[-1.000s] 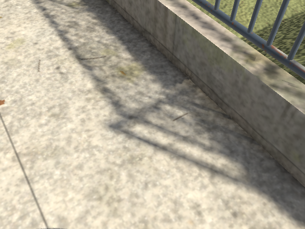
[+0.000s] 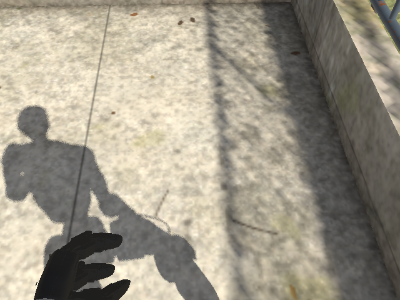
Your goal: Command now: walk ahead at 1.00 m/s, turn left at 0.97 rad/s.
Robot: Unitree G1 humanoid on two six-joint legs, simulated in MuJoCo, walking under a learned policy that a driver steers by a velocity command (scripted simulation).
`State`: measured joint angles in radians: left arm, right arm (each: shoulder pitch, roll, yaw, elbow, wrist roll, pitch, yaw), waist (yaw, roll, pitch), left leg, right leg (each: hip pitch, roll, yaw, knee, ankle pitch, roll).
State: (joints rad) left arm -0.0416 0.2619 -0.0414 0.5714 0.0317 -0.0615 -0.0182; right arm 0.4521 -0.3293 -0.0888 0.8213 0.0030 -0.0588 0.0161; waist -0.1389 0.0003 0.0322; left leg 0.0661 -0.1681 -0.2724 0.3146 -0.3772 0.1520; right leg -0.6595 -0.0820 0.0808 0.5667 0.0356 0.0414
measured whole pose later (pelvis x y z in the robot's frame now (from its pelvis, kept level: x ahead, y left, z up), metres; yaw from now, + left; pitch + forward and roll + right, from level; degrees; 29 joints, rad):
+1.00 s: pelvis +0.52 -0.06 +0.00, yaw +8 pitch +2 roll +3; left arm 0.40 0.28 0.07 0.74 0.00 0.00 0.00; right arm 0.07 -0.31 -0.08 0.75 0.01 0.00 -0.01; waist 0.06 0.03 -0.04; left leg -0.47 0.03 0.04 0.92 -0.47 -0.01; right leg -0.32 -0.04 0.01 0.65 -0.38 -0.02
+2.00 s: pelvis +0.67 -0.05 +0.00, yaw +16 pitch +2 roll +0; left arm 0.15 0.30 0.09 0.67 -0.03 -0.01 0.02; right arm 0.09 -0.31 -0.09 0.62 0.03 0.09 0.04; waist 0.02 -0.01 0.09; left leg -0.41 0.04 0.06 0.66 -0.28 -0.04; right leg -0.17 -0.10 -0.19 0.53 -0.38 0.03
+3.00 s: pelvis +0.74 -0.06 +0.00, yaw -6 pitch +1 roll -1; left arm 0.07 0.23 0.02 0.64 0.02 0.02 0.02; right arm 0.21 -0.30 -0.07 0.77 0.03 0.04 0.01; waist -0.04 0.01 0.03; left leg -0.39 0.06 0.02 0.79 -0.41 -0.06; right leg -0.21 0.04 -0.04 0.51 -0.31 -0.05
